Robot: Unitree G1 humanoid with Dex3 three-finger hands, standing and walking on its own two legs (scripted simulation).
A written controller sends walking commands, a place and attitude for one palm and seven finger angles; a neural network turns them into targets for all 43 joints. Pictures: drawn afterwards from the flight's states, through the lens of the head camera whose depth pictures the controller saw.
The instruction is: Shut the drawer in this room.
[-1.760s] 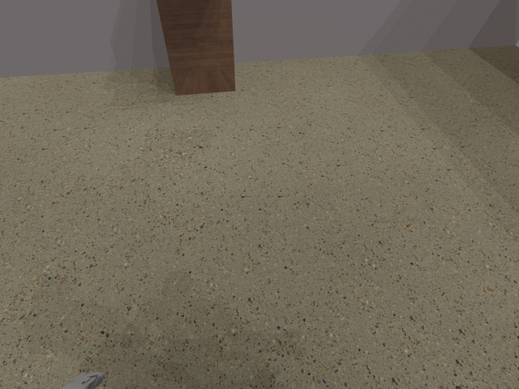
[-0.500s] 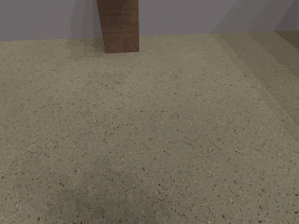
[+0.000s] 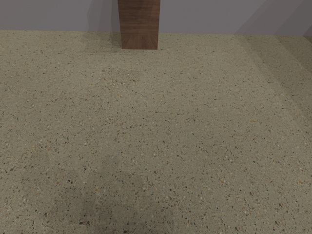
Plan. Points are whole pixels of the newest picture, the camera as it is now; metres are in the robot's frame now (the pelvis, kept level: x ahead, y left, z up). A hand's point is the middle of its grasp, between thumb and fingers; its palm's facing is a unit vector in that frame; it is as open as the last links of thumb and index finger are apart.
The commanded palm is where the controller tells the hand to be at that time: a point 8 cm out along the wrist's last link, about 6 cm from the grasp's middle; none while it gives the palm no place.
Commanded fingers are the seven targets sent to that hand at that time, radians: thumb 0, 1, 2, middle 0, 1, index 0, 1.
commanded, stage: stand and wait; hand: left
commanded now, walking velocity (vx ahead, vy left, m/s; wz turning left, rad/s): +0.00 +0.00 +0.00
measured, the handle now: out of the picture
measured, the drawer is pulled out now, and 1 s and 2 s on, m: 0.24 0.24 0.24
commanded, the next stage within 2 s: turn or walk to find it in 0.06 s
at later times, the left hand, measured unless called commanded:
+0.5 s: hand out of the picture +0.05 +0.19 -0.16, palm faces +0.11 -0.96 -0.25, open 7.3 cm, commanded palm none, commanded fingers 0.00 0.90 0.90 -0.20 -0.30 -0.20 -0.30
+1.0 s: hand out of the picture -0.04 +0.14 -0.17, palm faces +0.14 -0.97 -0.17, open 7.3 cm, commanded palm none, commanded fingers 0.00 0.90 0.90 -0.20 -0.30 -0.20 -0.30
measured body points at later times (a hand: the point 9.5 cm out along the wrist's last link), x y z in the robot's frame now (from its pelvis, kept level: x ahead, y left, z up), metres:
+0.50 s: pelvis +0.00 -0.01 +0.00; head +0.02 -0.01 +0.45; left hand +0.04 +0.24 -0.14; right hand +0.03 -0.24 -0.15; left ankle +0.03 +0.11 -0.73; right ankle -0.02 -0.12 -0.73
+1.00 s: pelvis -0.01 -0.02 +0.01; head +0.00 -0.02 +0.46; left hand -0.05 +0.19 -0.15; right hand +0.02 -0.25 -0.15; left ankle +0.01 +0.12 -0.73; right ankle -0.02 -0.12 -0.73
